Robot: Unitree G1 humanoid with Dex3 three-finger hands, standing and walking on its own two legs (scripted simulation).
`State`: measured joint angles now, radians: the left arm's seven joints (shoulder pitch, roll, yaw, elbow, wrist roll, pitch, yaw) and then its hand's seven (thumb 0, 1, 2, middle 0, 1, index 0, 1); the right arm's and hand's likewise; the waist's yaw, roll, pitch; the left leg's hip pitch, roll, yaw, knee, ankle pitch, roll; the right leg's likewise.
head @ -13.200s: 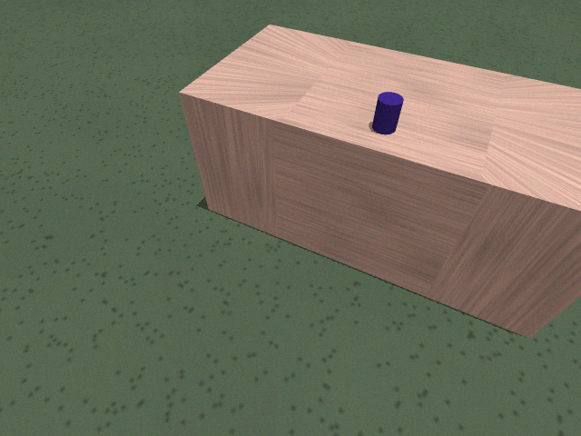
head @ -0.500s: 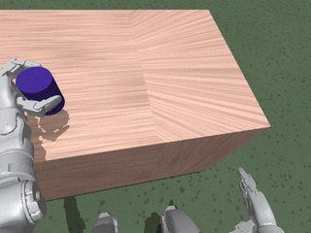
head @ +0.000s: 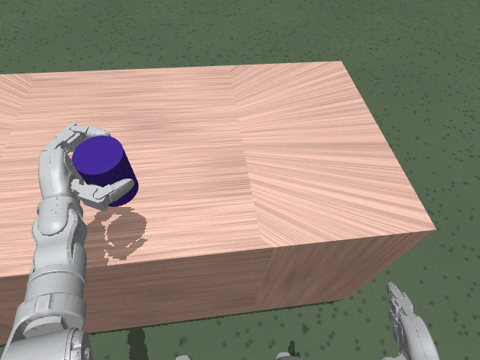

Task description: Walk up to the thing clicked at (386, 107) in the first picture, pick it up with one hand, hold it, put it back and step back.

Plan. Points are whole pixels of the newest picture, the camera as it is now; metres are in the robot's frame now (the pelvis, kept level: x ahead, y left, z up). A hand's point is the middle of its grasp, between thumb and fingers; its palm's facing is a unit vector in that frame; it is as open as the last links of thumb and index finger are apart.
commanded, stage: lift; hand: left
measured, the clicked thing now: (108, 173) +0.42 +0.20 +0.07
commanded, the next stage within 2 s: hold in 0.76 s
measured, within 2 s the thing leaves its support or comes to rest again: neither
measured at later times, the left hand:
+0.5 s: hand (101, 177) +0.36 +0.18 +0.14, palm faces +0.21 -0.98 +0.01, open 10.6 cm
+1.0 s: hand (92, 179) +0.34 +0.17 +0.17, palm faces +0.21 -0.98 +0.02, open 10.6 cm
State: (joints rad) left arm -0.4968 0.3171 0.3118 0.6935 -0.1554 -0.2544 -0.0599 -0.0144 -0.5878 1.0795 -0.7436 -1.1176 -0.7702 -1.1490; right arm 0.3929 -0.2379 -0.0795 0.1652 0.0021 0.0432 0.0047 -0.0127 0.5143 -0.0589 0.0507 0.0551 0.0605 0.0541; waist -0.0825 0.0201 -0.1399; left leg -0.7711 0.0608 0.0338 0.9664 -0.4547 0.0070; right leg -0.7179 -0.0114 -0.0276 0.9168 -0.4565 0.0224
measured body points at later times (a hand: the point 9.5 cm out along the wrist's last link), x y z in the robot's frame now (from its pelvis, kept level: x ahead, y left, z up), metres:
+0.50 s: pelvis -0.01 -0.01 +0.03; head +0.01 -0.02 +0.47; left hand +0.34 +0.23 +0.14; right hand +0.15 -0.27 -0.04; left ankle +0.01 +0.11 -0.68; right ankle -0.01 -0.14 -0.68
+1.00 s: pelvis +0.00 -0.01 +0.04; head +0.00 -0.03 +0.49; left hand +0.32 +0.22 +0.17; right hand +0.16 -0.26 -0.04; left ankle +0.01 +0.11 -0.68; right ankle -0.01 -0.14 -0.68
